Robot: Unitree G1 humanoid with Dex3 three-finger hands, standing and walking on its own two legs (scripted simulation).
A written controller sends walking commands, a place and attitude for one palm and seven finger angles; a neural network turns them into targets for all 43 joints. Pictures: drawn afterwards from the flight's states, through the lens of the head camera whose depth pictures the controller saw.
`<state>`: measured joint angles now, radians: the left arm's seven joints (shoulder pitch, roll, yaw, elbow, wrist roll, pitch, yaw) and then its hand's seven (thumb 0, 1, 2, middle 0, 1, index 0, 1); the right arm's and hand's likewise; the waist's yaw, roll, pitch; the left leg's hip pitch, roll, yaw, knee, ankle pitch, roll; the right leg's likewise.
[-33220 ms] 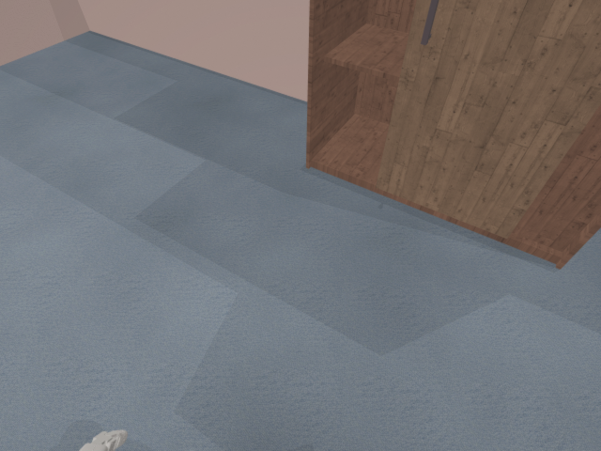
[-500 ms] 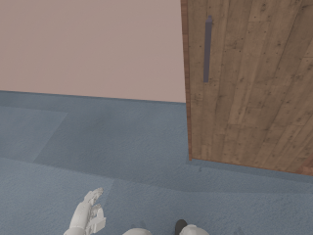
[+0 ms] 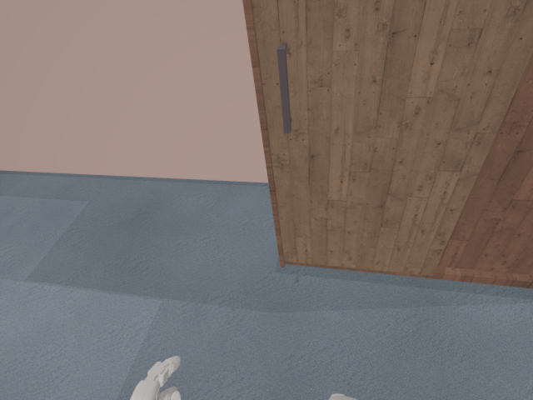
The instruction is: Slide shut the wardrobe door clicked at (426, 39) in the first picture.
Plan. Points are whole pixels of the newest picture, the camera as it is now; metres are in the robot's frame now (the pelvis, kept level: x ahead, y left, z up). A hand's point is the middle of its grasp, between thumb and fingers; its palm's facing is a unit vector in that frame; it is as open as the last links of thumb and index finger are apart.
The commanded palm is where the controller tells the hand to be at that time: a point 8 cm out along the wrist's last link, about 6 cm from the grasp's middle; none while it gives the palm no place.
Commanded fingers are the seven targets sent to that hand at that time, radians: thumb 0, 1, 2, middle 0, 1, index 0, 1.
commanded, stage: stop stepping back and stand still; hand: right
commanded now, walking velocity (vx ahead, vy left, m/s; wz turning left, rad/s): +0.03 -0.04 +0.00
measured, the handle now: (285, 90) +0.82 -0.04 +0.10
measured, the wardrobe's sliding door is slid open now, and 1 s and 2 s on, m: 0.00 0.00 0.00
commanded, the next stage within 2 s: let the arm hang, fingers relaxed in 0.40 s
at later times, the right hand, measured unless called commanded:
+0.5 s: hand out of the picture +0.15 -0.33 +0.19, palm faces +0.50 +0.71 -0.50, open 7.4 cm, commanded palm none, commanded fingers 0.00 -0.90 -0.90 0.20 0.30 0.20 0.30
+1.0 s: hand out of the picture +0.00 -0.24 -0.17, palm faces +0.12 +0.97 -0.21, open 7.0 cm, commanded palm none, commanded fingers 0.00 -0.90 -0.90 0.20 0.30 0.20 0.30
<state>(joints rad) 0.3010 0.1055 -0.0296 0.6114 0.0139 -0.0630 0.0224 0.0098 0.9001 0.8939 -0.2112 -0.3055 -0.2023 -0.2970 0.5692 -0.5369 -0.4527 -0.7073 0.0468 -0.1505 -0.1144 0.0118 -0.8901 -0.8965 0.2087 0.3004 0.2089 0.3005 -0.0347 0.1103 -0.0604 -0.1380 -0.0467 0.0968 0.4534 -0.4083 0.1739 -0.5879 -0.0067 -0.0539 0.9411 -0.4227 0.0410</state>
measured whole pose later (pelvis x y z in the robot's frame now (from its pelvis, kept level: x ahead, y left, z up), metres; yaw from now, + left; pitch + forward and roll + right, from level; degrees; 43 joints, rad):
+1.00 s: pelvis -0.03 -0.05 +0.01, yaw -7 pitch +0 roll +1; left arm 0.28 0.17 0.02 1.03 0.03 0.03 0.02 0.01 0.91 0.89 -0.20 -0.30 -0.19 -0.30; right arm 0.21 -0.18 -0.03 1.03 -0.01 0.01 -0.03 -0.04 -0.97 -0.90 0.20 0.30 0.20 0.30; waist 0.02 -0.01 0.08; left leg -0.26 -0.02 0.04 0.47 -0.22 0.02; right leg -0.21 0.00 -0.04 0.50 -0.30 -0.03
